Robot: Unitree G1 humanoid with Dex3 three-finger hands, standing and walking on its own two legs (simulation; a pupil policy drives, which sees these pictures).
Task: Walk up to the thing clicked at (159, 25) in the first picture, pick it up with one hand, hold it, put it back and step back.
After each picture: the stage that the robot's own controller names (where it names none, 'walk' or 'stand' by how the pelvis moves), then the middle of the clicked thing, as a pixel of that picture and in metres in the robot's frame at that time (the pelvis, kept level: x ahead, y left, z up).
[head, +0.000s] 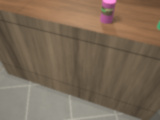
stand; out of the picture +0.71 -0.42 +0.05
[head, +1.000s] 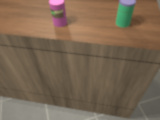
walk; (125, 12) +0.67 -0.16 +0.08
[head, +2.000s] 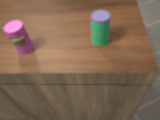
rise first; (100, 28) +0.52 -0.05 +0.09
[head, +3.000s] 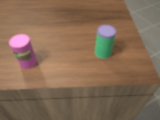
stand; (104, 42) +0.49 -0.08 +0.07
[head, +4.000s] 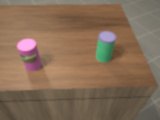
stand; (105, 47) +0.51 -0.09 +0.05
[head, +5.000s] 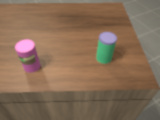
stand; (105, 48) +0.49 -0.09 +0.05
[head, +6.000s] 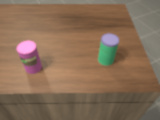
stand; (107, 50) +0.48 -0.09 +0.05
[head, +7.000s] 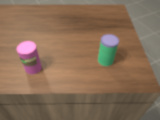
stand; (107, 50) +0.48 -0.09 +0.05
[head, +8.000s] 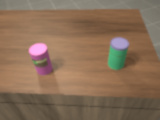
rise first; (117, 54) +0.48 -0.10 +0.05
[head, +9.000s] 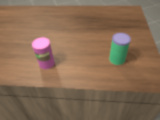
go down; (119, 49) +0.50 -0.10 +0.05
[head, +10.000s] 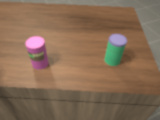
go down; (114, 50) +0.48 -0.12 +0.06
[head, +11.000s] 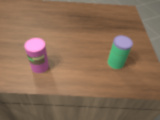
go down; (119, 53) +0.46 -0.12 +0.06
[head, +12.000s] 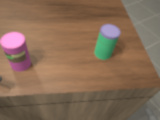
close in; (106, 42) +0.47 -0.11 +0.08
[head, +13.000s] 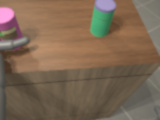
close; (102, 18) +0.52 -0.10 +0.11
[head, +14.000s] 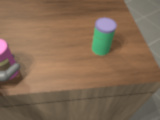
lift; (103, 37) +0.47 -0.09 +0.10
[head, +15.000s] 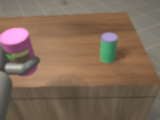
lift; (108, 48) +0.53 -0.09 +0.07
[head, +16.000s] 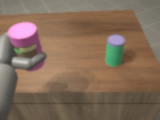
hold; (114, 51) +0.49 -0.11 +0.07
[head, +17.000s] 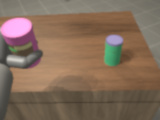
hold; (113, 50) +0.50 -0.11 +0.07
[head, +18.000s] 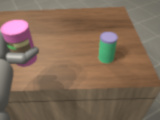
crouch; (107, 48) +0.50 -0.10 +0.06
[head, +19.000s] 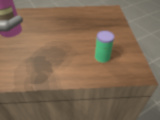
lower; (103, 47) +0.51 -0.10 +0.06
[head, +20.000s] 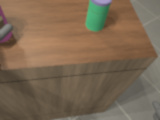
lower; (97, 12) +0.53 -0.10 +0.12
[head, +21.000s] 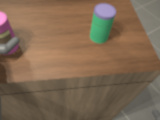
lower; (101, 24) +0.50 -0.09 +0.11
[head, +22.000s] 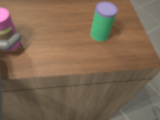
lower; (102, 22) +0.51 -0.10 +0.11
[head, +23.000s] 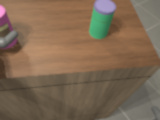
lower; (101, 20) +0.51 -0.10 +0.11
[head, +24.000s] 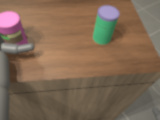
open; (104, 26) +0.50 -0.10 +0.11
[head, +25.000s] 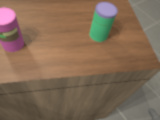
sink last; (102, 23) +0.50 -0.10 +0.11
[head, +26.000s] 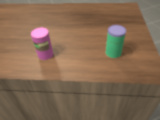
sink last; (115, 42) +0.52 -0.09 +0.09
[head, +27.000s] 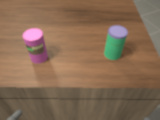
stand; (115, 43) +0.48 -0.10 +0.09
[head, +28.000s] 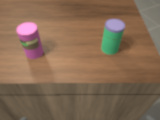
stand; (112, 37) +0.49 -0.09 +0.10
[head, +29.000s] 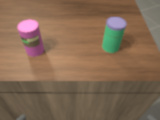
stand; (113, 35) +0.50 -0.10 +0.11
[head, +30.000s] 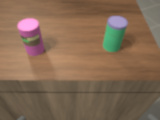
stand; (114, 34) +0.50 -0.10 +0.11
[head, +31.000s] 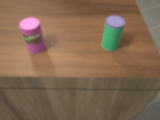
stand; (112, 33) +0.51 -0.10 +0.10
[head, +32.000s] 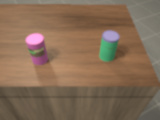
stand; (108, 46) +0.51 -0.10 +0.05
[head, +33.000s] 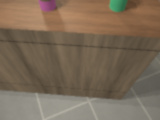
walk; out of the picture +0.66 -0.13 +0.08
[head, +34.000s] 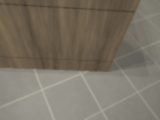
walk; out of the picture +0.97 -0.12 +0.06
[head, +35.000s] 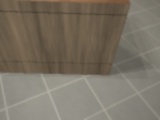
stand; out of the picture +1.12 -0.10 +0.06
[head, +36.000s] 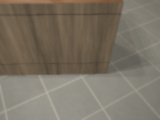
stand; out of the picture +1.12 -0.08 +0.05
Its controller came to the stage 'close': yes
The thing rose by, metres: 0.00
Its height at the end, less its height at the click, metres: +0.00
